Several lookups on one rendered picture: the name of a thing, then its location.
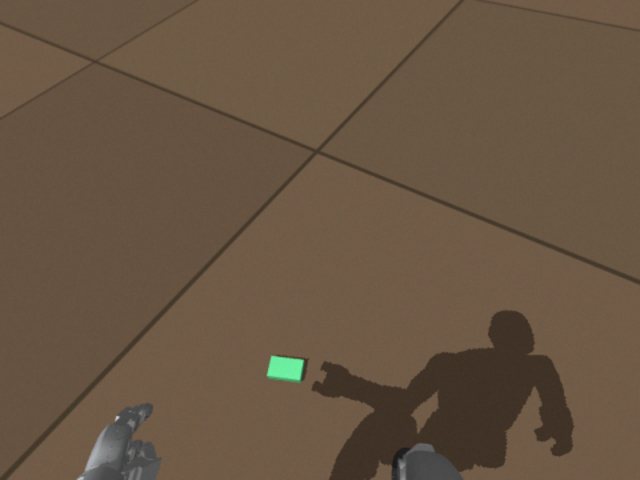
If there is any small box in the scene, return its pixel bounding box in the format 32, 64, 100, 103
267, 356, 305, 383

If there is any right robot foot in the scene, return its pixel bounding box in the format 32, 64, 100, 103
392, 448, 410, 480

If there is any left robot hand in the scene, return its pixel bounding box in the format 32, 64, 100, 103
84, 403, 162, 480

